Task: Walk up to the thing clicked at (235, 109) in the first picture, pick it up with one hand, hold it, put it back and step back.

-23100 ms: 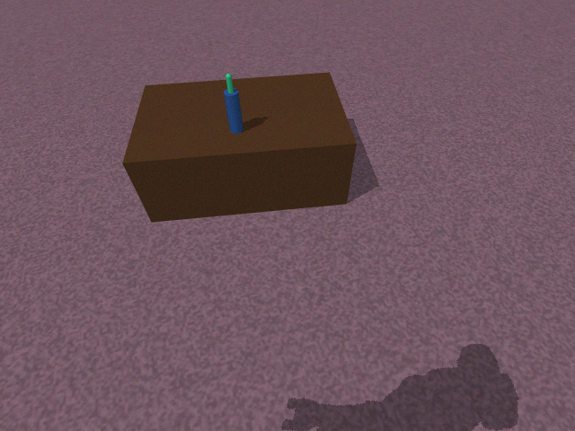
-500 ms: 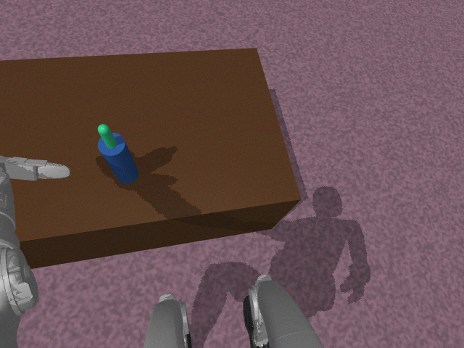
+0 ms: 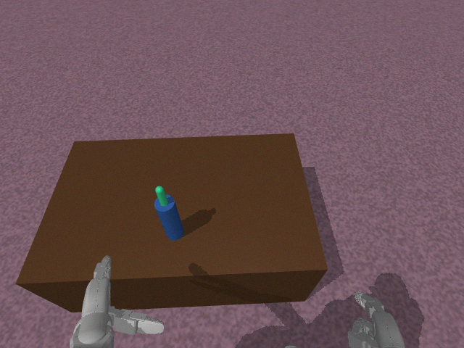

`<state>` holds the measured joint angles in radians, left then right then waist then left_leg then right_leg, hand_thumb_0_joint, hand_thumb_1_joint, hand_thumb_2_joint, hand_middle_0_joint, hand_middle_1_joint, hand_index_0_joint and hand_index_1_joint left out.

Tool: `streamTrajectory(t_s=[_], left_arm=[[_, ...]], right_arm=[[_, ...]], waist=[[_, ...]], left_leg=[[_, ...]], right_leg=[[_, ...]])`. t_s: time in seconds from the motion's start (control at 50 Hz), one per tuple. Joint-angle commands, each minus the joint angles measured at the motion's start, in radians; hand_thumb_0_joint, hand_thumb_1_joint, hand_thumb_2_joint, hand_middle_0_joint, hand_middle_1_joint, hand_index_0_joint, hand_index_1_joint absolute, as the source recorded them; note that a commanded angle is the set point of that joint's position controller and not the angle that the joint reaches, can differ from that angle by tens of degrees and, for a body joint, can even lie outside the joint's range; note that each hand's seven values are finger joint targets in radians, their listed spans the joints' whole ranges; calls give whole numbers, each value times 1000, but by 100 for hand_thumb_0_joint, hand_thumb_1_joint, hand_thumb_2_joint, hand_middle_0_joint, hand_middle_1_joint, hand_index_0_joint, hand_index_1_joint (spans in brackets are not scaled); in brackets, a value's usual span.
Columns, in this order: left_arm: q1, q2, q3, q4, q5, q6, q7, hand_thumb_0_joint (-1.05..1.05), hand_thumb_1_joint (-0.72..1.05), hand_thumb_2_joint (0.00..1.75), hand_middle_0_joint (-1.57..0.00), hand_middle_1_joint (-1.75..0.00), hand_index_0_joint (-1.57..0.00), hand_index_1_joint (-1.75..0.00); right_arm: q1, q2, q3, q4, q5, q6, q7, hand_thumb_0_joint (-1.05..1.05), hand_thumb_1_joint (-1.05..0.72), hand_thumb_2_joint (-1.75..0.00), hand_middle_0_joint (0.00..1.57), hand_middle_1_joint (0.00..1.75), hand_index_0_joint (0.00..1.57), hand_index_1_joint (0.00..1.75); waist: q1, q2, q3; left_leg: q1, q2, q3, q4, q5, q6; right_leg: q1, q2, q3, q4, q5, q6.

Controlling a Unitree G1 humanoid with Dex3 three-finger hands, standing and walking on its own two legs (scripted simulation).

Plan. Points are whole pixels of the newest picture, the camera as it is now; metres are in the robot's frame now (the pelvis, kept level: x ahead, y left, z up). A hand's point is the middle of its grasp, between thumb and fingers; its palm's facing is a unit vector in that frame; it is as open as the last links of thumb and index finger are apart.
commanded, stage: home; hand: left
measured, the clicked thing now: (167, 212) +0.52 +0.19 -0.25
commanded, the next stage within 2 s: none
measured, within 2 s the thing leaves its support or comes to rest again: neither
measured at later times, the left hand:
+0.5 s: hand (142, 345) +0.16 +0.17 -0.07, palm faces +0.14 -0.95 -0.27, open 17.5 cm
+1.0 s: hand out of the picture +0.06 +0.25 -0.11, palm faces +0.02 -0.91 -0.41, open 17.4 cm
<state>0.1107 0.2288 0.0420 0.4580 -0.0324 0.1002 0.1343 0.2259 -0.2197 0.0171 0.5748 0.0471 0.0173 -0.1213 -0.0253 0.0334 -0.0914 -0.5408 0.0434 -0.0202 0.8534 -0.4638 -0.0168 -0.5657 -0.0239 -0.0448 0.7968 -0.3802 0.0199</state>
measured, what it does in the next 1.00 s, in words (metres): stands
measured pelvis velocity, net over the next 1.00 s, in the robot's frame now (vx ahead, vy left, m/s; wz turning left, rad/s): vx -0.01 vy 0.00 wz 0.03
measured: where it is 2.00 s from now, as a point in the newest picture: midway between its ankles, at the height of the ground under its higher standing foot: outside the picture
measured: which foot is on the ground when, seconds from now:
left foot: down 0.00-1.00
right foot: down 0.00-1.00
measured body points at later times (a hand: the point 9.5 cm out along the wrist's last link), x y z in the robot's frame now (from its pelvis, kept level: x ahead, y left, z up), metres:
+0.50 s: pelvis -0.01 -0.02 +0.00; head +0.01 -0.02 +0.45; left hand +0.15 +0.22 -0.05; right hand +0.15 -0.25 -0.09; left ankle -0.02 +0.13 -0.70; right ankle +0.01 -0.14 -0.70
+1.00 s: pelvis -0.01 +0.00 +0.04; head -0.01 -0.02 +0.49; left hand +0.06 +0.30 -0.08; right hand +0.06 -0.29 -0.11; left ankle -0.02 +0.13 -0.70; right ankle +0.01 -0.14 -0.70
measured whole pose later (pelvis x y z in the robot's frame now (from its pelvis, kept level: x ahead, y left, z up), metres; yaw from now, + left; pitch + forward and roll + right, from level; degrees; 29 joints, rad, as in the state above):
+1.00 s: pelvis -0.01 +0.00 +0.04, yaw +2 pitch -3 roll +0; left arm 0.23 0.32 0.00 0.95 0.03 0.00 0.05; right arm 0.25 -0.32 -0.03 0.95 -0.04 0.02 -0.02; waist 0.00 0.04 0.02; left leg -0.15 0.00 -0.02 0.48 -0.29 -0.01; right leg -0.19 -0.06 -0.06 0.49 -0.25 0.03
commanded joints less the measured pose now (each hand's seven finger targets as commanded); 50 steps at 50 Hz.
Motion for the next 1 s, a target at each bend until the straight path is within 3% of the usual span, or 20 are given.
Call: streamTrajectory(t_s=[0.0,0.06,0.12,0.16,0.2,0.22,0.26,0.36,0.5,0.52,0.54,0.58,0.72,0.8,0.84,0.88,0.94,0.98], left_arm=[[26,109,10,-355,-4,-19,7,0,-51,8,-5,-6,-6,-6],[87,110,18,-428,-3,-4,13,0,-51,8,-5,-6,-6,-6],[131,98,14,-471,1,3,13,0,-53,7,-5,-5,-5,-5],[173,83,0,-494,5,9,12,0,-54,6,-5,-5,-5,-5],[132,73,-4,-498,8,12,13,0,-55,5,-5,-5,-5,-5],[172,79,10,-476,12,13,15,0,-55,5,-5,-5,-5,-5],[153,64,-7,-470,15,23,14,0,-54,6,-5,-5,-5,-5],[260,57,-8,-450,17,32,17,0,-56,5,-5,-5,-5,-5],[236,73,6,-482,22,29,18,0,-58,4,-5,-5,-5,-5],[179,196,51,-157,113,-37,-33,0,-55,6,-5,-5,-5,-5],[182,221,56,-111,123,-66,-59,0,-55,6,-5,-5,-5,-5],[180,210,29,-41,107,-104,-83,0,-52,7,-5,-6,-5,-6],[99,238,14,193,82,-139,-89,0,-51,8,-5,-6,-6,-6],[92,248,11,294,73,-139,-86,0,-54,6,-5,-5,-5,-5],[89,256,9,337,69,-139,-84,0,-54,6,-5,-5,-5,-5],[95,261,4,378,67,-135,-82,0,-55,5,-5,-5,-5,-5],[75,273,-1,432,64,-128,-79,0,-56,5,-5,-5,-5,-5],[74,283,-4,467,63,-124,-79,0,-56,5,-5,-5,-5,-5]], right_arm=[[-43,-115,-45,-132,-2,-53,-15,0,-90,-90,20,30,20,30],[-64,-109,-42,-138,-4,-63,-22,0,-90,-90,20,30,20,30],[-62,-99,-36,-148,-13,-77,-33,0,-90,-90,20,30,20,30],[-58,-99,-37,-150,-18,-88,-38,0,-90,-90,20,30,20,30],[-67,-98,-38,-148,-23,-98,-43,0,-90,-90,20,30,20,30],[-71,-101,-41,-159,-26,-103,-45,0,-90,-90,20,30,20,30],[-67,-92,-35,-151,-28,-114,-45,0,-90,-90,20,30,20,30],[-84,-97,-39,-163,-27,-137,-37,0,-90,-90,20,30,20,30],[-79,-96,-40,-168,-25,-150,-31,0,-90,-90,20,30,20,30],[-83,-201,-87,28,-138,-87,27,0,-90,-90,20,30,20,30],[-43,-215,-98,52,-141,-66,46,0,-90,-90,20,30,20,30],[-50,-205,-97,57,-127,-49,72,0,-90,-90,20,30,20,30],[-45,-206,-95,154,-102,-35,102,0,-90,-90,20,30,20,30],[-33,-229,-97,209,-96,-28,101,0,-90,-90,20,30,20,30],[-25,-240,-97,235,-91,-26,98,0,-90,-90,20,30,20,30],[-31,-246,-94,266,-88,-25,96,0,-90,-90,20,30,20,30],[-29,-255,-88,303,-85,-21,93,0,-90,-90,20,30,20,30],[-40,-265,-86,326,-81,-18,92,0,-90,-90,20,30,20,30]], waist=[[-5,-27,-156],[-5,-2,-112],[-14,-50,-125],[-18,-22,-125],[-21,-16,-99],[-14,-31,-105],[-13,-47,-81],[21,-42,-80],[17,-21,-67],[42,-35,-12],[18,-16,-75],[33,11,-34],[25,-49,61],[27,-33,72],[26,-17,38],[35,-13,39],[33,-20,52],[36,-23,79]], left_leg=[[96,-33,51,-143,346,19],[97,-34,46,-158,306,18],[103,-41,52,-130,309,29],[116,-44,53,-130,316,28],[104,-43,50,-134,285,26],[100,-44,48,-128,286,27],[85,-49,46,-137,223,31],[62,-51,41,-138,233,24],[42,-52,44,-149,154,25],[104,-11,-24,-181,189,17],[187,12,-37,-210,200,35],[194,6,-53,-231,214,51],[260,4,-49,-330,272,26],[301,22,-65,-404,327,24],[337,30,-65,-419,408,22],[370,33,-68,-438,449,18],[373,41,-69,-475,470,17],[387,43,-75,-502,422,16]], right_leg=[[194,25,-23,-112,311,-20],[177,24,-24,-120,263,-22],[193,12,-12,-130,294,-7],[180,10,-10,-122,301,-9],[162,11,-13,-126,260,-12],[168,10,-15,-129,258,-10],[152,6,-12,-144,199,-8],[174,10,-24,-134,182,-15],[144,11,-17,-137,107,-18],[211,-75,67,-207,88,-64],[219,-78,71,-173,112,-72],[230,-73,65,-199,139,-72],[284,-94,80,-329,199,-40],[352,-89,61,-346,251,-38],[401,-93,55,-348,350,-40],[417,-96,52,-360,384,-38],[453,-99,47,-378,387,-34],[437,-99,47,-411,333,-29]])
